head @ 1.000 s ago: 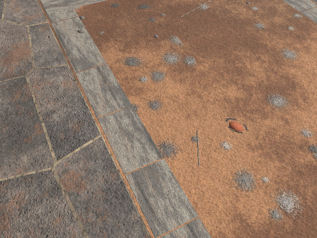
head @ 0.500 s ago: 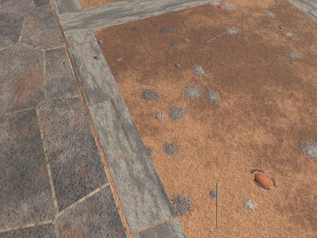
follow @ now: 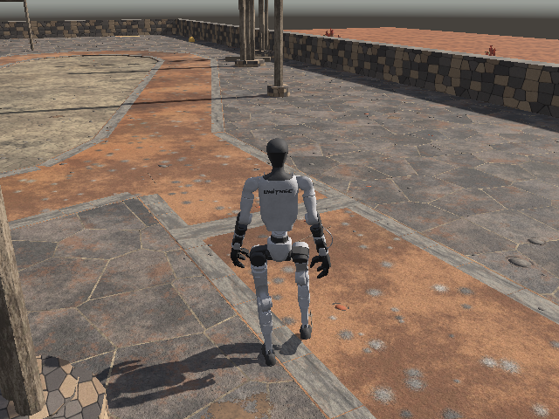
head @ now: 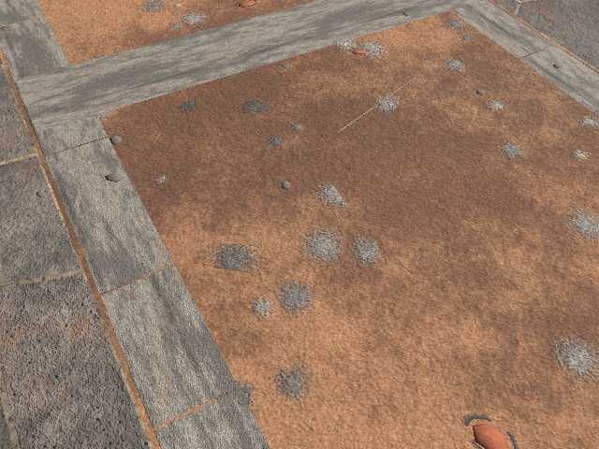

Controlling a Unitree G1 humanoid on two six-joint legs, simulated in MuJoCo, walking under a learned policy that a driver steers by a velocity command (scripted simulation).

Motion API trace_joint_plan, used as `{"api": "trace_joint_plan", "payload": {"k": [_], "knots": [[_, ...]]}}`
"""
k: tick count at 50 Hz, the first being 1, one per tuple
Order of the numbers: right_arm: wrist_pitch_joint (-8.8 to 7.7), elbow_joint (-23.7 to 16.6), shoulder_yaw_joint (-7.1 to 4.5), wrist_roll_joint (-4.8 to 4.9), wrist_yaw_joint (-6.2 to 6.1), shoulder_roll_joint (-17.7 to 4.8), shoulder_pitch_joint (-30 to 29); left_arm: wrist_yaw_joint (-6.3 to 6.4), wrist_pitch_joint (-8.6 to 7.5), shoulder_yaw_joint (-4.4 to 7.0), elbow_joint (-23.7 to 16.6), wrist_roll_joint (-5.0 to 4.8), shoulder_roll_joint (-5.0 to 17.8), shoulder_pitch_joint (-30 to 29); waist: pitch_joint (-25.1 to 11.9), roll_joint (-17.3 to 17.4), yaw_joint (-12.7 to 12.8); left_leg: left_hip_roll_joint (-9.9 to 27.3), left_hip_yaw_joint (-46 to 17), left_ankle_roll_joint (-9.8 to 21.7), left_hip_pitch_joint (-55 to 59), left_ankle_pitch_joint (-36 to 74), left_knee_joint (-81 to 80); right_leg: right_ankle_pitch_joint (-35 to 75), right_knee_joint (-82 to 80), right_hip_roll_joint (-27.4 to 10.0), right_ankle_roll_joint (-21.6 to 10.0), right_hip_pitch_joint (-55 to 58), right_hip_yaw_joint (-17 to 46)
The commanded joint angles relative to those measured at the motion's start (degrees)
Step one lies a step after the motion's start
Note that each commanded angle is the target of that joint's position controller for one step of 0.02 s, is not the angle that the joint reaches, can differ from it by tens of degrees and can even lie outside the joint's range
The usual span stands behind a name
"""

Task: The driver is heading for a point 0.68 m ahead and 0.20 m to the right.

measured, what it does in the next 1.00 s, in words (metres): walks ahead, turning right: right foot, then left foot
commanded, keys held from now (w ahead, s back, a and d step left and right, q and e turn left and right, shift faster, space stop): w+e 0.58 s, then w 0.22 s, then no key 0.20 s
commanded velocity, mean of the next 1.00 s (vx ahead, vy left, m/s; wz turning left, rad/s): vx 0.47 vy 0.00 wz -0.41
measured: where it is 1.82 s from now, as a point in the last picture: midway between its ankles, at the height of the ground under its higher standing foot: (363, 400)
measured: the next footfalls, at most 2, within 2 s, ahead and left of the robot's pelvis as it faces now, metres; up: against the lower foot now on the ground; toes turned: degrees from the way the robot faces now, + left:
right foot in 0.24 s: +0.28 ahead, -0.10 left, +0.00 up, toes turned -14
left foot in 0.78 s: +0.65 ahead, -0.05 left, +0.00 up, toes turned -23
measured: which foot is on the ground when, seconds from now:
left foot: down 0.00-0.26, up 0.28-0.76, down 0.78-1.00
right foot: up 0.00-0.22, down 0.24-0.78, up 0.80-1.00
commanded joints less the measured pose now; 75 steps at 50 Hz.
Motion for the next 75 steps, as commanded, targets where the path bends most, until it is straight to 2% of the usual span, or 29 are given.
{"api": "trace_joint_plan", "payload": {"k": [1,7,10,12,13,14,15,17,19,21,27,34,36,38,39,40,41,42,43,44,46,51,59,61,62,63,64,66,75], "knots": [[-0.96,-2.6,-0.63,0.12,-0.39,-5.8,0.4,-0.50,-0.39,-0.44,-4.2,-0.21,0.8,-4.5,3.6,5.6,0.2,14.8,-4.1,2.1,-3.0,19.5,-7.2,6.3,-7.8,0.2,0.4,-1.0,-2.6],[-0.08,-0.8,-0.73,-0.10,-1.70,-7.2,5.3,-0.92,-0.65,-1.08,-8.1,0.29,0.8,-11.9,4.2,6.2,-1.3,17.6,1.2,1.5,7.5,36.3,-1.8,3.4,-20.1,3.2,-3.0,1.4,-9.1],[0.91,-1.4,-1.39,-0.48,-2.32,-9.6,3.4,-0.47,-0.52,-0.04,-6.8,0.52,2.8,-5.2,-0.5,8.9,2.4,18.7,3.7,1.2,10.8,59.1,11.3,-5.5,-20.9,8.2,-6.9,10.2,-11.8],[1.90,-2.7,-1.83,-0.29,-1.92,-11.0,1.8,0.08,-1.10,1.76,-3.2,1.06,5.8,7.7,-7.5,7.1,8.1,18.1,4.5,0.5,4.7,52.7,32.6,-6.4,-27.5,10.8,-10.4,26.7,-10.0],[1.76,-4.8,-1.51,-0.03,-1.50,-9.5,1.2,0.90,-1.20,3.56,-2.0,1.73,10.9,14.6,-12.8,1.1,10.9,15.8,4.8,-1.1,-8.4,29.7,51.1,-11.1,-29.7,-0.2,-14.2,40.2,4.8],[1.19,-9.0,-1.16,0.82,-0.18,-5.4,1.2,1.05,-0.37,4.73,-3.6,0.56,15.5,11.0,-16.0,-12.2,6.0,1.1,-1.1,-4.5,-33.7,-18.7,71.8,-8.5,-37.5,-14.4,-23.3,54.2,38.0],[0.41,-10.6,-1.54,0.09,0.18,-9.0,-5.5,1.20,0.29,4.48,-3.5,-0.65,14.8,11.0,-12.8,-0.8,7.4,4.3,-11.7,-3.6,-40.7,-14.6,72.3,-6.0,-40.4,-13.7,-22.3,51.8,35.7],[-0.59,-11.0,-1.20,0.74,0.24,-7.9,-6.5,1.73,-0.12,3.08,-3.4,-0.86,9.2,5.7,-2.0,5.8,2.6,9.0,-12.0,-3.6,-38.5,-6.9,62.2,4.5,-42.5,-10.2,-17.5,37.6,23.2],[1.53,-10.9,-1.06,-1.38,0.24,-7.0,-4.9,2.22,-1.20,2.20,-4.0,-1.38,7.1,3.0,-1.2,5.0,-0.7,10.7,-12.3,-5.3,-31.7,-6.2,55.6,11.8,-43.4,-5.0,-14.7,30.1,15.8],[3.41,-11.7,-0.99,-1.98,0.70,-6.5,-5.2,2.12,-2.34,2.21,-3.7,-1.73,8.1,4.7,-1.6,3.5,-1.4,10.6,-11.2,-6.9,-30.5,-5.8,51.9,16.4,-43.7,-2.8,-14.5,28.0,13.4],[4.43,-17.3,-0.67,-1.47,1.17,-7.0,-18.4,1.86,-2.29,2.62,-3.6,-1.53,10.1,12.1,0.2,0.1,3.1,9.8,-9.9,-8.8,-37.8,6.1,37.0,16.8,-44.2,-0.3,-11.0,31.2,13.9],[3.17,-21.5,0.65,-0.90,2.05,-6.8,-28.0,2.80,-2.31,1.99,-3.0,-0.66,9.6,17.8,0.9,-1.6,6.8,6.4,-8.5,-5.6,-36.5,11.1,22.3,24.0,-41.0,-2.1,-9.4,40.7,14.9],[2.65,-21.2,0.41,-0.80,1.97,-7.9,-24.8,3.18,-2.64,1.98,-3.2,-0.45,10.6,16.1,0.7,-2.2,4.4,5.2,-8.7,-3.4,-29.6,8.8,18.1,29.2,-39.2,-3.4,-7.7,40.6,14.8],[2.04,-17.9,-0.80,-0.56,1.05,-10.6,-13.9,3.04,-3.09,2.19,-3.4,-0.22,12.2,13.8,-3.8,-2.3,-0.5,1.7,-7.5,-1.0,-15.8,4.1,15.6,42.8,-29.0,-2.1,-5.8,40.1,13.1],[1.43,-15.6,-1.42,-0.74,0.33,-11.9,-5.4,2.68,-3.32,2.04,-3.5,-0.32,12.1,12.9,-8.3,-0.4,-4.9,3.4,-8.7,0.6,-4.5,6.2,12.6,39.4,-18.2,0.5,-4.8,36.1,10.6],[1.13,-14.8,-2.30,-1.98,-0.60,-16.1,3.7,2.37,-3.65,0.95,-5.2,-0.53,8.2,14.1,-16.3,5.8,-7.3,16.4,-23.0,3.3,8.9,-0.6,12.8,20.3,-1.7,4.0,-3.8,27.0,8.0],[1.73,-13.6,-3.66,-2.31,-0.19,-20.6,3.4,2.20,-3.26,0.53,-4.6,-2.85,4.3,23.7,-20.5,21.5,-2.0,29.2,-50.3,11.7,18.6,4.4,5.4,-23.6,15.2,14.8,-1.2,10.3,3.6],[2.30,-14.9,-2.52,-0.53,0.46,-14.6,-2.1,2.83,-2.70,0.91,-3.4,-0.69,8.8,20.2,-12.9,8.8,-0.8,26.9,-49.9,10.7,11.3,5.8,3.6,-21.4,18.9,10.8,-1.7,6.0,6.9],[2.07,-15.7,-1.43,0.08,0.62,-10.6,-7.1,2.69,-2.58,0.97,-4.0,-0.59,8.4,15.3,-5.8,4.0,0.1,24.8,-38.7,10.0,3.3,15.9,4.3,-17.2,17.5,9.2,-1.1,6.5,6.8],[1.71,-15.3,-0.72,-0.21,0.78,-8.4,-8.5,2.63,-2.49,0.64,-4.6,-0.58,7.3,13.0,-3.9,2.3,0.7,22.2,-31.3,8.9,-0.4,28.6,4.4,-15.7,15.4,7.7,-0.7,7.6,6.1],[0.88,-13.2,0.11,0.36,0.62,-6.9,-7.2,2.13,-1.38,0.53,-4.8,0.19,6.5,12.3,-3.5,6.5,1.8,18.1,-21.4,6.6,-4.2,43.4,3.7,-15.3,10.5,6.4,0.6,10.6,5.1],[0.38,-10.8,0.49,0.24,0.53,-8.6,-6.5,1.59,0.30,-0.43,-4.4,0.21,3.9,10.9,-5.5,8.2,3.7,15.6,-13.1,7.0,-6.5,51.7,2.8,-11.4,-0.5,6.6,2.8,12.7,1.8],[2.70,-7.5,0.85,0.46,0.13,-8.9,-4.0,2.73,0.33,-2.13,-4.0,-0.26,3.3,2.4,-4.3,8.9,0.7,15.2,-13.3,4.9,-7.9,34.4,5.7,-3.7,-23.4,5.1,2.1,22.5,-2.4],[3.19,-7.1,1.15,0.51,-0.27,-8.1,-4.1,3.25,-0.42,-2.22,-3.0,0.32,4.0,3.3,-2.9,5.1,1.9,13.6,-14.3,1.7,-11.3,19.7,8.3,5.0,-34.8,3.0,0.9,29.8,0.6],[3.23,-7.3,1.44,-0.04,-0.42,-7.1,-2.0,3.70,-0.92,-1.64,-2.4,0.58,7.3,5.1,-4.7,0.9,0.9,11.2,-13.4,-0.4,-13.6,9.3,10.8,17.0,-34.7,-3.6,0.0,35.1,6.9],[3.56,-5.8,2.15,0.53,-0.41,-3.5,5.3,3.88,-0.66,-1.40,-2.3,-0.24,9.4,2.9,-5.6,-5.6,-3.6,6.8,-10.9,-1.6,-14.5,-6.2,10.3,26.4,-33.4,-9.5,-4.7,36.1,12.1],[4.70,-3.6,2.40,0.58,-1.05,-3.8,5.3,3.62,-0.31,-2.01,-2.1,-1.28,6.2,1.7,-5.3,-4.6,-1.9,6.0,-9.9,-2.3,-9.1,-8.9,8.2,18.9,-34.7,-9.2,-6.5,30.1,12.5],[5.62,-3.6,1.73,0.19,-1.28,-6.2,0.7,3.27,-0.13,-2.52,-1.9,-0.95,4.4,-1.0,-0.8,-3.4,-1.2,6.2,-11.0,-2.9,-6.8,-3.8,6.5,7.6,-36.6,-3.6,-3.3,24.8,9.4],[5.96,0.5,2.17,0.46,-1.80,-4.9,-1.1,4.16,-0.24,-2.22,3.4,-1.38,4.4,2.0,-1.3,1.7,0.1,8.6,-11.9,-3.6,-5.6,1.9,4.7,13.3,-36.2,-1.0,-2.1,30.4,6.3]]}}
